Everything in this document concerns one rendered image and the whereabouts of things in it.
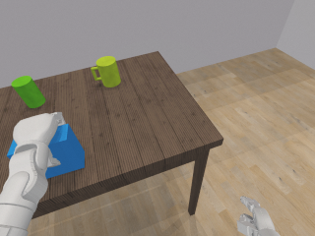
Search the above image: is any table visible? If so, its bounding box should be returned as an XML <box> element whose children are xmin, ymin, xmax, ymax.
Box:
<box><xmin>0</xmin><ymin>51</ymin><xmax>223</xmax><ymax>219</ymax></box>

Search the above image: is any left robot forearm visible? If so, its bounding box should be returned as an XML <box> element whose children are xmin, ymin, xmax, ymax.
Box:
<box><xmin>0</xmin><ymin>141</ymin><xmax>49</xmax><ymax>236</ymax></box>

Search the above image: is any robot right hand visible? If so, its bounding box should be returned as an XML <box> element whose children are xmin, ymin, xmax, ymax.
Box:
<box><xmin>236</xmin><ymin>196</ymin><xmax>276</xmax><ymax>236</ymax></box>

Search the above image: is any sponge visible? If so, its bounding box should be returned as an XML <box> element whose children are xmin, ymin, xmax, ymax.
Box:
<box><xmin>7</xmin><ymin>124</ymin><xmax>85</xmax><ymax>179</ymax></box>

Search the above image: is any robot left hand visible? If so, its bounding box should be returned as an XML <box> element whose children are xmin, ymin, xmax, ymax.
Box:
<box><xmin>13</xmin><ymin>112</ymin><xmax>66</xmax><ymax>168</ymax></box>

